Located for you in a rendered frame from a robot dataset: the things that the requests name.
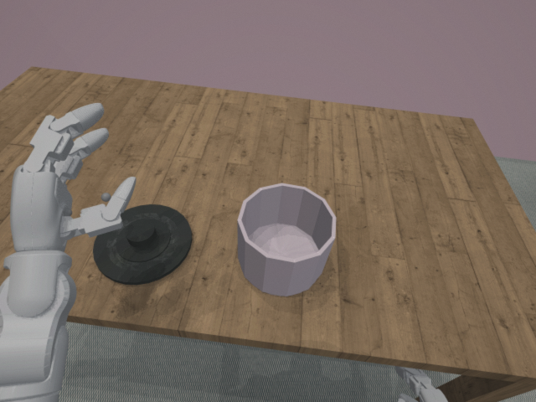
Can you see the right robot hand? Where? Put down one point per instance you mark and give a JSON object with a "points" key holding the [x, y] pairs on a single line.
{"points": [[420, 384]]}

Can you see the table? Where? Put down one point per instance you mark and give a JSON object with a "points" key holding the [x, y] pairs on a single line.
{"points": [[434, 261]]}

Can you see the lid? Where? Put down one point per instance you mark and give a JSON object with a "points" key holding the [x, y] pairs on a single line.
{"points": [[129, 265]]}

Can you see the left robot forearm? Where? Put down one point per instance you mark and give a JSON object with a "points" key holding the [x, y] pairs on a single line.
{"points": [[35, 301]]}

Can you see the left robot hand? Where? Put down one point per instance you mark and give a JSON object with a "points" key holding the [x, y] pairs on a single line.
{"points": [[39, 192]]}

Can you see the knob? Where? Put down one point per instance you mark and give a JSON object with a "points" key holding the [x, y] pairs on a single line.
{"points": [[141, 233]]}

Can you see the pot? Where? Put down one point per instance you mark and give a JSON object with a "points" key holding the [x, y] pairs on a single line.
{"points": [[285, 235]]}

